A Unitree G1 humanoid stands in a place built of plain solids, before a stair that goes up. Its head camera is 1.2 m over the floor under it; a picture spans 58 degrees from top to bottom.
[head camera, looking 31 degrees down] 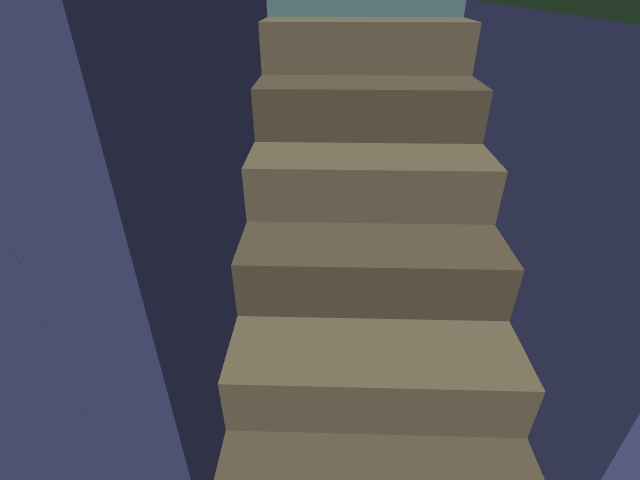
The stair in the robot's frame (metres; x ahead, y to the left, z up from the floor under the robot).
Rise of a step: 0.18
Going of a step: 0.25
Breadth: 0.79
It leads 2 degrees to the right of straight ahead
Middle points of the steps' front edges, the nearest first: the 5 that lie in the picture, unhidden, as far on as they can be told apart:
0.71 -0.14 0.36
0.96 -0.15 0.54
1.21 -0.16 0.72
1.46 -0.17 0.89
1.71 -0.17 1.07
